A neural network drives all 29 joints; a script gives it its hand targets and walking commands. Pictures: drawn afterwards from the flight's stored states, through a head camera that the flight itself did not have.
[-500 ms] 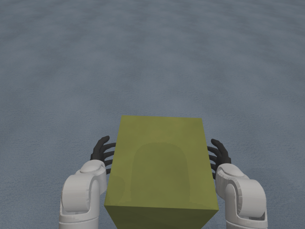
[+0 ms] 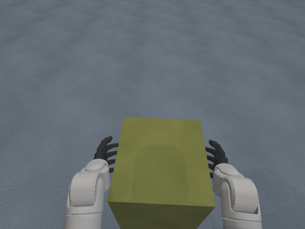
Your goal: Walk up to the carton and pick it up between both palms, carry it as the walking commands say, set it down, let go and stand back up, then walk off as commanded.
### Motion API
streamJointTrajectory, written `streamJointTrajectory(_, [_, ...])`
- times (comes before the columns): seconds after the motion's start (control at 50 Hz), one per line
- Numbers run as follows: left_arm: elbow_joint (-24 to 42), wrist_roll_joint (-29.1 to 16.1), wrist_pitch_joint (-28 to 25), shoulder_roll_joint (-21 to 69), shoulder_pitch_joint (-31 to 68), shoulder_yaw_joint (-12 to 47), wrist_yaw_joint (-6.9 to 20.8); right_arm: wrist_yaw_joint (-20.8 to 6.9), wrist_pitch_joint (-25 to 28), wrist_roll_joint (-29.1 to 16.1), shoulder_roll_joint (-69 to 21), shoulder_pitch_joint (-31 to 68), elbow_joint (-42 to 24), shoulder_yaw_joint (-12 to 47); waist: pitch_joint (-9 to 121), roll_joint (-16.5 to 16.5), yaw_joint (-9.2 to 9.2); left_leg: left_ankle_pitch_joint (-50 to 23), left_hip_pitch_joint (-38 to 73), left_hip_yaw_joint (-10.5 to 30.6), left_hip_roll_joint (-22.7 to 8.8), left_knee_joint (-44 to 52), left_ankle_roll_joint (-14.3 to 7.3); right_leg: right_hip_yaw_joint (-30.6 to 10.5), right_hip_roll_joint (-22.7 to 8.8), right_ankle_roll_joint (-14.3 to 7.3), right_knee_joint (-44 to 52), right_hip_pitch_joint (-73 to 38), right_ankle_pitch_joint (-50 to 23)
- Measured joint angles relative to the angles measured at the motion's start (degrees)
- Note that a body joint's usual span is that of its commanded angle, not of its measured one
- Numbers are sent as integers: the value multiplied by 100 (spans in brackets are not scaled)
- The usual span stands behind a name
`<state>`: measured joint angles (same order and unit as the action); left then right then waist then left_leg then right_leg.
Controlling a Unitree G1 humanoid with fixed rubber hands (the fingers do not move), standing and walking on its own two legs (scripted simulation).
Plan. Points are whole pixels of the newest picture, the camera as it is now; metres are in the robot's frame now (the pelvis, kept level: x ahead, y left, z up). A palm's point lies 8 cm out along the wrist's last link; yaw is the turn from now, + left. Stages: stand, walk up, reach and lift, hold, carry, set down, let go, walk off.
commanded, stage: carry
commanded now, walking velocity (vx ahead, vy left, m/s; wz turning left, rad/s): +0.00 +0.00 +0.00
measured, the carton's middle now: (159, 177) +0.27 +0.00 +0.00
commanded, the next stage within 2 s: hold in 0.28 s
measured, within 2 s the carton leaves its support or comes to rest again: neither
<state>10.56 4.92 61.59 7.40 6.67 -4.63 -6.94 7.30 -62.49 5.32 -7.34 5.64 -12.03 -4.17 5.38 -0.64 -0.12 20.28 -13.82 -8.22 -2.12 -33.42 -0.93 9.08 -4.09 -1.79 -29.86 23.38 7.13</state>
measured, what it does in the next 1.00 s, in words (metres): shifts its weight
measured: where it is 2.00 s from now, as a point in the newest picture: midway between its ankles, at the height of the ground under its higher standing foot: outside the picture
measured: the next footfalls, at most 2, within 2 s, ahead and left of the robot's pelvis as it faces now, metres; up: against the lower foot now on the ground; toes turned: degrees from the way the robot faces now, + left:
none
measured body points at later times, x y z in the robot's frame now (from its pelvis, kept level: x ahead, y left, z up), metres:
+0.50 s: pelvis +0.00 +0.00 +0.01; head +0.01 -0.03 +0.46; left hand +0.26 +0.14 +0.01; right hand +0.26 -0.15 +0.00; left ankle -0.03 +0.10 -0.73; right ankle +0.09 -0.11 -0.73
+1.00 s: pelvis -0.04 -0.04 -0.01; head -0.05 -0.06 +0.44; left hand +0.24 +0.15 +0.00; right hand +0.28 -0.14 -0.01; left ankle -0.03 +0.10 -0.73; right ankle +0.10 -0.10 -0.73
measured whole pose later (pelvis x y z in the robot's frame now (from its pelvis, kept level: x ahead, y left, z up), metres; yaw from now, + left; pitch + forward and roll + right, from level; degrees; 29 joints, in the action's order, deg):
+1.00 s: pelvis -0.04 -0.04 -0.01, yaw +9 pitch -12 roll +1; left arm -27.5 7.2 32.4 3.3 18.3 -5.3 -4.2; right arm 8.9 -39.4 5.5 -4.0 15.2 17.4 -6.7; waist -9.9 2.3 1.5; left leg 19.6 -7.2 1.8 1.2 -38.5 -2.4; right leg -0.2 2.2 -2.4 -35.2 13.9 9.0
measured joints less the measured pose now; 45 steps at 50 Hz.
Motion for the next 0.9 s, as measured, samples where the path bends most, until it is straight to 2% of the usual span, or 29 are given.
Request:
streamJointTrajectory(0.32, [-1123,318,-1155,16,184,-165,244,-196,1124,268,-16,228,1135,-145,-250,-13,32,-57,22,0,-10,66,25,4,17,-41,33,-7,-27])
streamJointTrajectory(0.38, [-1712,413,-1639,-9,298,-154,309,-235,1498,371,52,296,1554,-190,-652,84,63,-121,379,71,-2,218,17,72,28,-50,222,-420,-80])
streamJointTrajectory(0.42, [-1794,355,-1886,-75,156,32,262,-236,1710,314,159,131,1568,-87,-914,199,98,-190,583,132,24,355,0,134,16,-44,382,-667,-135])
streamJointTrajectory(0.54, [-1422,4,-2212,-129,-433,206,117,-22,2013,-2,249,-461,1181,247,-1206,443,134,-327,837,249,105,589,-26,214,-37,-16,562,-947,-200])
streamJointTrajectory(0.68, [-1702,-248,-2429,-445,-410,328,125,174,2034,4,298,-417,1296,484,-1217,298,131,-341,1109,373,79,572,-18,281,0,-70,538,-1256,-165])
streamJointTrajectory(0.8, [-2339,-284,-2400,-607,149,427,134,249,2025,-11,285,-143,1673,296,-1359,0,351,-262,1089,768,138,190,-11,-220,292,-92,255,-1386,-18])
streamJointTrajectory(0.9, [-3313,-287,-2621,-584,837,423,76,260,2010,-158,408,429,2252,-50,-1681,123,501,-85,909,1116,247,-351,-115,-733,642,-54,-305,-1279,467])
